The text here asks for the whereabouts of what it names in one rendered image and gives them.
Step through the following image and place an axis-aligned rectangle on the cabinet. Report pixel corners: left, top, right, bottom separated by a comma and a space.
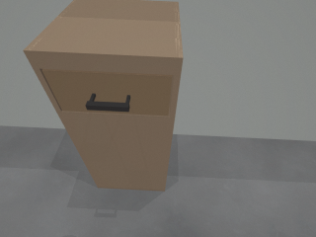
23, 0, 184, 192

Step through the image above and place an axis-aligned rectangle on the drawer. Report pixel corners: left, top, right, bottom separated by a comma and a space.
42, 69, 173, 116

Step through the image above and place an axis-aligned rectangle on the handle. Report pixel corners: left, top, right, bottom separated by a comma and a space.
85, 93, 130, 112

